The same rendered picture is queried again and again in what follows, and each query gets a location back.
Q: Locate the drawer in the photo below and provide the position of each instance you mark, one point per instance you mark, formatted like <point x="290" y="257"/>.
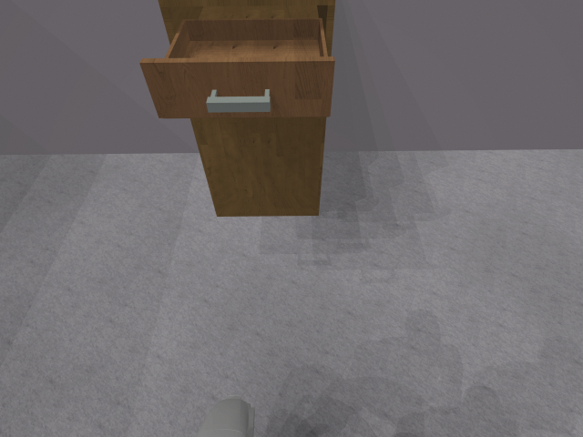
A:
<point x="242" y="58"/>

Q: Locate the robot left thigh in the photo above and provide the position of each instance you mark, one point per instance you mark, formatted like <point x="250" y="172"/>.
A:
<point x="229" y="418"/>

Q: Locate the handle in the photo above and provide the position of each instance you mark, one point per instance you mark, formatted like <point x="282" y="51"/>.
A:
<point x="238" y="104"/>

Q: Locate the cabinet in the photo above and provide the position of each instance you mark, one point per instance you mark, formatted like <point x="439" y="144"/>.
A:
<point x="259" y="166"/>

